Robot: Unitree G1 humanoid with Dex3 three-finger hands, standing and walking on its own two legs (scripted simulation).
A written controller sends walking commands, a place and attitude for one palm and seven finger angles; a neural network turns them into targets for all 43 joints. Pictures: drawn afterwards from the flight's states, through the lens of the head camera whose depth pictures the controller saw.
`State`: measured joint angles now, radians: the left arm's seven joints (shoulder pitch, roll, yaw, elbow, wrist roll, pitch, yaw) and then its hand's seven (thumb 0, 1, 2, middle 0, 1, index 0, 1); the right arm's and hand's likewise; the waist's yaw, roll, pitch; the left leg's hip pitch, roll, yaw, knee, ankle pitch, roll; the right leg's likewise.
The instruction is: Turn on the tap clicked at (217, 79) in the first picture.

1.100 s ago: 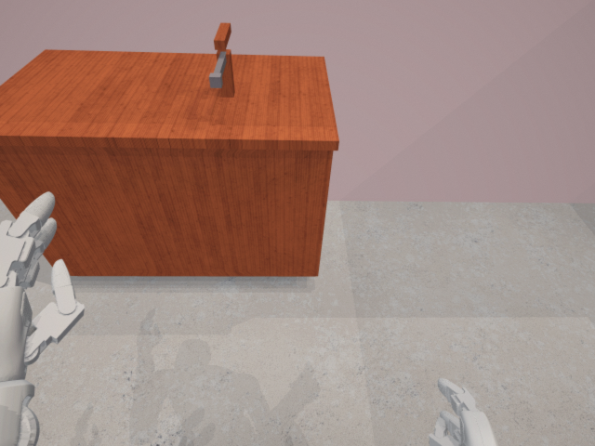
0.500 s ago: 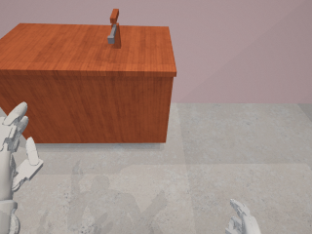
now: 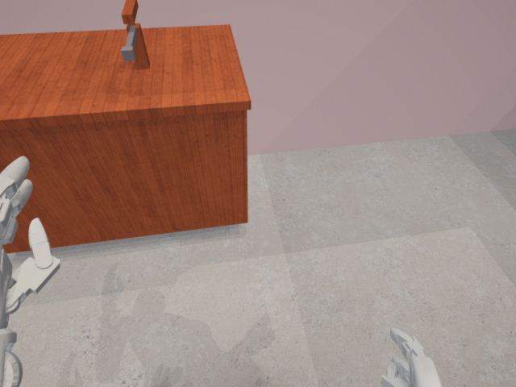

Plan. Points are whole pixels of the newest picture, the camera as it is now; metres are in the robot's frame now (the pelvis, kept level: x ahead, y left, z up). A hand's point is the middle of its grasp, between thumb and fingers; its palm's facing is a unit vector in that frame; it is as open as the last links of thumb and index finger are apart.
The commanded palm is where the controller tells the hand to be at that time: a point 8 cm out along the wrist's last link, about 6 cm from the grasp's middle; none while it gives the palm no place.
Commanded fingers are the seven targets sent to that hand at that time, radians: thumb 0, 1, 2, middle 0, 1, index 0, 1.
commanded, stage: turn to face it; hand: left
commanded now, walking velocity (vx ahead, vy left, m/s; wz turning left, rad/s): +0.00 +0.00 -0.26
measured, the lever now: (128, 53) +0.87 +0.39 +0.09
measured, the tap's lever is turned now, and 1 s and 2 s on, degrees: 0 0 0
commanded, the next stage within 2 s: take the last steps up to it in 0.36 s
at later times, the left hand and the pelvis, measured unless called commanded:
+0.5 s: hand (72, 257) +0.22 +0.22 +0.17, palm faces +0.39 -0.83 -0.39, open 7.4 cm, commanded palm +0.18 +0.26 +0.19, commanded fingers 0.00 0.90 0.90 -0.20 -0.30 -0.20 -0.30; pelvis -0.01 -0.01 -0.01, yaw -5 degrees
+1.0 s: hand (73, 226) +0.26 +0.24 +0.17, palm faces +0.35 -0.84 -0.41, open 7.4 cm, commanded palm +0.21 +0.28 +0.19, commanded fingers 0.00 0.90 0.90 -0.20 -0.30 -0.20 -0.30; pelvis +0.03 +0.01 +0.00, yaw -5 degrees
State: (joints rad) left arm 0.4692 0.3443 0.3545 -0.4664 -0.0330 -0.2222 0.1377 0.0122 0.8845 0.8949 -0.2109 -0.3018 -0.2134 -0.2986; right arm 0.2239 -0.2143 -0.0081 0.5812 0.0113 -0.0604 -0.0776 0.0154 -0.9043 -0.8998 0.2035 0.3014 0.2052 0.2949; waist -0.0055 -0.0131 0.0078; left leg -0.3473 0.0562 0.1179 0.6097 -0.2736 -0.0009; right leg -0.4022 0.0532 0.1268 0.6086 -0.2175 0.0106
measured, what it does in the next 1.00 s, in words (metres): steps on the spot: left foot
